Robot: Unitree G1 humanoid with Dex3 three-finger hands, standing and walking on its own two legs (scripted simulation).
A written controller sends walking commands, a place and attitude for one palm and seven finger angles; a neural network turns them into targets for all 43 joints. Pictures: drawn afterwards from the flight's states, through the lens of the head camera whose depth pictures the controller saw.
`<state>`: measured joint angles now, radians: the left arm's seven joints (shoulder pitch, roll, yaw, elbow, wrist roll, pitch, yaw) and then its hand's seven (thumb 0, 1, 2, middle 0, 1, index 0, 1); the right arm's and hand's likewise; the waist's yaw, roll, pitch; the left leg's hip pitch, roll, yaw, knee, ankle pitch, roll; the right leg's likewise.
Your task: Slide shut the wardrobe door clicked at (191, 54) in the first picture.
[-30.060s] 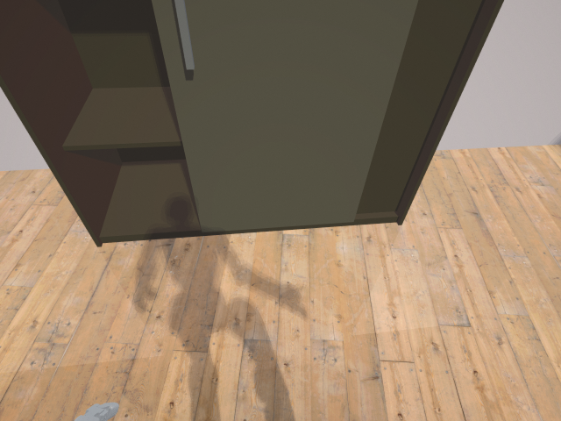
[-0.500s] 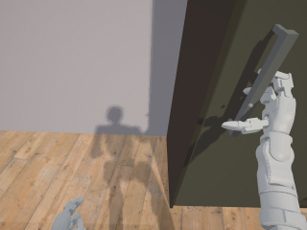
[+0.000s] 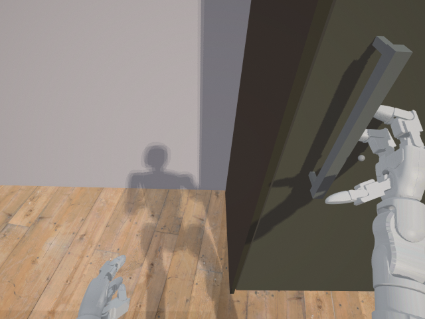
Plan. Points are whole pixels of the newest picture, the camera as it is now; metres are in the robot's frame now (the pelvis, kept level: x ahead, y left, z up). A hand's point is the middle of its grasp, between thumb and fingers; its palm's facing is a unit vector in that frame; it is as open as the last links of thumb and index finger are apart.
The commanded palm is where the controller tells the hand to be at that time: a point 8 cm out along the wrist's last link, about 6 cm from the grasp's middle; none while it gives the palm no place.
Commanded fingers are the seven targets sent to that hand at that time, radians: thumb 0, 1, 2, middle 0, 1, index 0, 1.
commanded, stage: slip the hand off the handle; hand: right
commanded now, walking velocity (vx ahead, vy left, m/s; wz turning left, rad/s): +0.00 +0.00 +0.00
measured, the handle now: (342, 132) +0.37 -0.20 +0.21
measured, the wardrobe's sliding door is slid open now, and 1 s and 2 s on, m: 0.00 0.00 0.00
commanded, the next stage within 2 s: draw the hand back to the body in 1.02 s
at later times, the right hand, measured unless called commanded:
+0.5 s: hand (397, 167) +0.31 -0.27 +0.20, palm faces +0.25 +0.97 -0.01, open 14.7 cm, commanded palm +0.26 -0.30 +0.19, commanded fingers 0.00 0.55 -0.20 0.25 1.15 0.25 1.15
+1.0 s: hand out of the picture +0.23 -0.27 +0.19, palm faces +0.26 +0.96 -0.04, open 14.7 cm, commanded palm +0.17 -0.31 +0.19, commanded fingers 0.00 0.55 -0.20 0.25 1.15 0.25 1.15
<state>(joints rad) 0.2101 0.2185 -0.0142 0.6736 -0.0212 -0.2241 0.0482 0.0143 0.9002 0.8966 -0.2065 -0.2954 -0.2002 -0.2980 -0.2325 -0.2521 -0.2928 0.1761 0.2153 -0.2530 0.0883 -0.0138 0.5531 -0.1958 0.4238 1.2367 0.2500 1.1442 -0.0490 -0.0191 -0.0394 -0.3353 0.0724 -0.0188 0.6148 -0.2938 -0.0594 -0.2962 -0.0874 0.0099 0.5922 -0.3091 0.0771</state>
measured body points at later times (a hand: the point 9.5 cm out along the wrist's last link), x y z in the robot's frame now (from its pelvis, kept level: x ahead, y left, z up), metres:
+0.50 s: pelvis -0.01 -0.01 +0.00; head -0.02 +0.00 +0.45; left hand +0.14 +0.23 -0.09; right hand +0.29 -0.32 +0.20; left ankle +0.02 +0.16 -0.73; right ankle +0.00 -0.17 -0.73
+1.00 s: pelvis -0.01 +0.00 +0.00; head -0.03 +0.01 +0.45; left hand +0.20 +0.21 -0.07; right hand +0.21 -0.32 +0.19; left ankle +0.02 +0.16 -0.73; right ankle +0.00 -0.17 -0.73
